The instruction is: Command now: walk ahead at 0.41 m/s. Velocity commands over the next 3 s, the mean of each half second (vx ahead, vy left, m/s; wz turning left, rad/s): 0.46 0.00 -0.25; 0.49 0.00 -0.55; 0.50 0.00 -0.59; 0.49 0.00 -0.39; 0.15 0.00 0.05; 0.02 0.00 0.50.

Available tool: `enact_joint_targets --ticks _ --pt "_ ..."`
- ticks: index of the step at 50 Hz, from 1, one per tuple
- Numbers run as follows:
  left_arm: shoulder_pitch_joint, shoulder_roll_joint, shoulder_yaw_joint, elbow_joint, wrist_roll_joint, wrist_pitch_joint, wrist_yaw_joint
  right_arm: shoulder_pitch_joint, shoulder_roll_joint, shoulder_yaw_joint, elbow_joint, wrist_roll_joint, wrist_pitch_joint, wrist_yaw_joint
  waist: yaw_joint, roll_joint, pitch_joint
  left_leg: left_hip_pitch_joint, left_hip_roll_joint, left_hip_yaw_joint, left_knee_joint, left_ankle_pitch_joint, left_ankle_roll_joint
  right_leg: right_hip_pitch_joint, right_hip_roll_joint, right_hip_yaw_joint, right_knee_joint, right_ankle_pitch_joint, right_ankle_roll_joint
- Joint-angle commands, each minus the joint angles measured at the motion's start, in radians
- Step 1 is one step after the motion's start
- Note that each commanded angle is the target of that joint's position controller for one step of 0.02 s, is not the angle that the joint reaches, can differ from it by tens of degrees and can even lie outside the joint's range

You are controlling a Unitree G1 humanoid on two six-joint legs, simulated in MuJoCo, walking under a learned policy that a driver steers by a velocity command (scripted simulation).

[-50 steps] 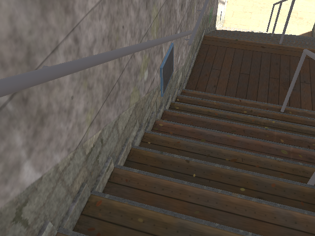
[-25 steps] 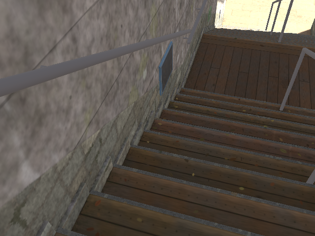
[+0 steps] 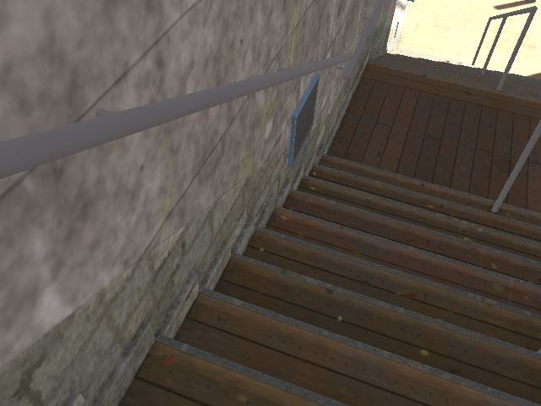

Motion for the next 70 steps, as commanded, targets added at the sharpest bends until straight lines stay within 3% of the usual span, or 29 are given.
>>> enact_joint_targets --ticks 1,2,3,5,7,10,14,18,21,22,23,25,27,30,32,36,39,41,42,43,45,47,48,50,53,58,65,69,70 --pt "-0.237 0.117 0.015 -0.094 0.009 -0.022 -0.009 0.622 -0.156 -0.061 0.15 -0.023 -0.017 0.001 -0.374 0.159 -0.032 0.631 0.042 -0.112 -0.184 -0.027 0.092 -0.612 0.001 -0.049 0.738 0.515 -0.054" --pt "-0.139 0.033 0.005 -0.109 0.026 -0.04 -0.007 0.62 -0.215 -0.058 0.146 -0.018 -0.037 0.008 -0.256 0.308 -0.024 0.623 0.299 -0.545 -0.311 0.123 0.154 -0.801 0.124 0.049 1.017 -0.139 -0.05" --pt "-0.134 0.049 -0.002 -0.122 0.024 -0.043 -0.007 0.566 -0.241 -0.064 0.147 0.015 -0.044 0.006 -0.199 0.203 0.038 0.552 0.376 -0.697 -0.43 -0.104 0.2 -0.919 0.061 0.116 0.931 -0.1 -0.061" --pt "-0.194 0.097 0.002 -0.11 0.018 -0.021 -0.02 0.354 -0.145 -0.04 0.072 0.011 -0.062 -0.009 -0.105 0.007 0.182 0.28 0.349 -0.58 -0.399 -0.083 0.208 -0.824 -0.051 0.095 0.813 0.036 -0.021" --pt "-0.194 0.074 0.0 -0.111 0.036 0.014 -0.023 0.3 -0.104 -0.027 0.053 -0.022 -0.089 -0.019 -0.049 0.035 0.173 0.115 0.294 -0.426 -0.344 0.083 0.182 -0.689 -0.056 0.089 0.766 0.2 0.005" --pt "-0.23 0.023 -0.016 -0.149 0.034 0.038 -0.059 0.165 -0.01 0.006 0.031 0.031 -0.117 -0.025 0.05 0.082 0.131 -0.235 0.065 -0.071 -0.23 -0.117 0.042 -0.333 0.018 -0.041 0.371 0.791 -0.016" --pt "-0.354 0.004 -0.044 -0.164 0.011 0.034 -0.057 0.287 -0.03 0.009 0.057 0.053 -0.106 -0.049 -0.039 0.086 0.145 -0.245 0.079 -0.037 -0.111 -0.118 -0.011 -0.169 0.071 -0.139 0.274 0.962 0.0" --pt "-0.543 0.01 -0.064 -0.228 0.024 0.002 -0.036 0.482 -0.02 0.012 0.089 -0.001 -0.062 -0.079 -0.19 0.063 0.22 0.211 0.104 -0.083 0.176 0.111 0.044 -0.486 0.011 -0.12 -0.085 0.782 -0.018" --pt "0.054 0.12 -0.009 -0.071 0.001 0.006 -0.046 0.29 -0.081 -0.012 0.021 0.015 -0.034 -0.055 0.148 0.017 -0.016 -0.126 0.042 0.007 1.037 0.357 0.016 0.156 -0.057 -0.031 -0.155 0.751 -0.185" --pt "0.102 0.22 0.016 -0.059 -0.011 -0.001 -0.058 0.214 -0.071 -0.023 -0.062 0.039 -0.054 -0.045 0.147 -0.171 -0.066 -0.579 -0.034 0.056 1.304 -0.461 -0.033 0.495 -0.259 0.186 0.132 1.237 -0.26" --pt "0.071 0.233 0.012 -0.093 -0.035 -0.006 -0.06 0.222 -0.071 -0.016 -0.124 0.027 -0.069 -0.064 0.075 -0.068 -0.12 -0.718 0.025 -0.087 1.172 -0.373 -0.01 0.558 -0.385 0.303 0.137 1.47 -0.308" --pt "-0.037 0.187 0.012 -0.101 -0.012 -0.013 -0.024 0.327 -0.079 -0.028 -0.086 0.008 -0.06 -0.071 -0.016 -0.021 -0.069 -0.706 0.065 -0.153 0.884 -0.249 -0.042 0.283 -0.434 0.446 0.063 0.753 -0.394" --pt "-0.211 0.134 -0.015 -0.145 -0.01 -0.043 -0.002 0.146 -0.077 -0.037 -0.124 -0.032 0.009 -0.054 -0.103 0.123 0.112 -0.452 0.094 -0.136 0.392 -0.056 -0.125 -0.193 -0.306 0.425 -0.086 0.62 -0.356" --pt "-0.154 0.145 -0.012 -0.113 -0.029 -0.054 -0.015 0.225 0.006 -0.012 -0.072 -0.02 0.033 -0.034 -0.131 0.022 0.009 -0.063 0.052 -0.057 0.321 0.24 -0.091 -0.394 -0.168 0.264 -0.001 0.825 -0.253" --pt "-0.129 0.042 -0.038 -0.084 -0.054 -0.083 -0.003 0.042 -0.054 -0.027 -0.136 -0.005 -0.018 -0.027 -0.062 0.014 0.073 -0.089 0.054 -0.093 -0.078 0.733 -0.077 -0.37 -0.028 0.215 0.095 0.286 -0.201" --pt "-0.089 0.073 -0.03 -0.114 -0.036 -0.043 -0.016 -0.07 -0.044 -0.005 -0.172 0.027 -0.027 -0.025 0.037 -0.028 0.078 0.122 -0.003 -0.064 -0.249 0.665 -0.101 -0.4 -0.01 0.247 0.189 0.285 -0.158" --pt "-0.055 0.089 -0.024 -0.094 0.016 -0.038 0.028 0.128 -0.095 -0.013 -0.127 0.049 -0.058 -0.037 -0.042 -0.019 0.119 0.194 0.047 -0.145 -0.528 0.762 -0.109 -0.267 0.055 0.265 0.537 0.339 -0.156" --pt "-0.052 0.108 -0.017 -0.104 -0.006 -0.02 0.022 0.376 -0.184 -0.047 -0.055 0.025 -0.059 -0.033 -0.136 0.064 0.011 0.528 0.104 -0.123 -0.464 0.767 -0.09 -0.423 0.081 0.221 0.924 0.276 -0.15" --pt "0.043 0.041 -0.016 -0.115 -0.054 -0.029 0.012 0.434 -0.228 -0.052 -0.045 -0.009 -0.053 -0.022 -0.108 0.262 -0.105 0.807 0.25 -0.186 -0.15 1.073 -0.036 -0.689 0.163 0.123 1.254 -0.362 -0.117" --pt "0.113 0.03 -0.023 -0.123 -0.081 -0.021 0.034 0.468 -0.212 -0.05 -0.071 -0.013 -0.045 -0.001 -0.113 0.277 -0.234 0.957 0.412 -0.31 -0.035 0.851 0.051 -0.898 0.105 0.079 1.48 -0.41 -0.122" --pt "-0.026 0.055 -0.027 -0.175 -0.006 0.021 0.03 0.4 -0.229 -0.057 -0.107 0.036 -0.05 -0.012 -0.112 0.323 -0.173 0.691 0.527 -0.559 -0.328 -0.157 0.221 -1.066 0.002 -0.013 1.545 -0.145 -0.09" --pt "-0.28 0.085 -0.021 -0.248 0.063 0.045 0.0 0.303 -0.149 -0.025 -0.117 0.056 -0.065 -0.031 -0.099 0.092 0.128 0.264 0.471 -0.551 -0.469 -0.322 0.234 -1.011 -0.085 0.042 1.284 0.031 -0.055" --pt "-0.25 0.074 -0.02 -0.223 0.031 0.035 -0.013 0.254 -0.069 0.004 -0.103 0.045 -0.083 -0.037 -0.03 -0.006 0.21 0.096 0.362 -0.373 -0.442 -0.072 0.156 -0.882 -0.101 0.149 0.994 0.284 -0.023" --pt "-0.206 0.042 -0.018 -0.17 0.003 0.042 -0.025 0.277 -0.072 -0.006 -0.094 0.045 -0.106 -0.04 0.018 -0.007 0.17 -0.02 0.31 -0.193 -0.312 0.249 0.052 -0.694 -0.064 0.14 0.78 0.403 -0.016" --pt "-0.189 -0.015 -0.025 -0.16 -0.004 0.064 -0.02 0.324 -0.159 -0.021 -0.093 0.054 -0.084 -0.058 0.014 0.257 0.027 0.168 0.317 -0.129 -0.211 0.626 -0.017 -0.723 -0.005 0.059 0.779 0.492 -0.031" --pt "-0.531 0.022 -0.018 -0.266 0.015 0.06 -0.032 0.429 -0.062 0.003 -0.096 0.066 -0.072 -0.075 -0.107 0.191 0.134 0.222 0.227 -0.059 -0.137 0.093 -0.046 -0.841 -0.009 0.01 0.527 0.847 -0.03" --pt "-0.672 -0.029 -0.047 -0.333 0.008 0.023 -0.067 0.448 -0.066 0.0 -0.08 0.042 -0.063 -0.042 -0.183 0.109 0.185 0.157 0.236 0.068 0.063 0.252 0.011 -0.511 -0.004 -0.167 0.095 0.879 -0.039" --pt "-0.33 0.062 -0.009 -0.205 -0.016 0.033 -0.048 0.433 -0.143 -0.008 -0.059 0.019 -0.002 -0.048 -0.009 0.105 0.019 0.215 0.253 0.057 0.576 0.618 0.071 -0.11 0.012 -0.16 -0.107 0.617 -0.112" --pt "-0.214 0.092 0.0 -0.153 0.021 0.019 -0.052 0.437 -0.132 -0.021 -0.066 0.023 -0.012 -0.045 0.02 0.0 0.028 -0.03 0.19 0.076 0.888 0.033 0.066 0.109 -0.054 -0.023 -0.19 0.728 -0.147"
Next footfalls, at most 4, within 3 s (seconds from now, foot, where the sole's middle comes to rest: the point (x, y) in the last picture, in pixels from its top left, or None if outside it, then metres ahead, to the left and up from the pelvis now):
0.42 right None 0.29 -0.01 -0.91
0.82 left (237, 400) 0.64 0.13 -1.07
1.40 right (325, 372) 0.82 -0.15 -1.23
1.92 left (326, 307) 1.17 -0.18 -1.38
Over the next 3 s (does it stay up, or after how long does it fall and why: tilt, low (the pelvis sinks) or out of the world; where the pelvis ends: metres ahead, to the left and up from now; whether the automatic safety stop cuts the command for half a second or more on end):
stays up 1.15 -0.22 -0.62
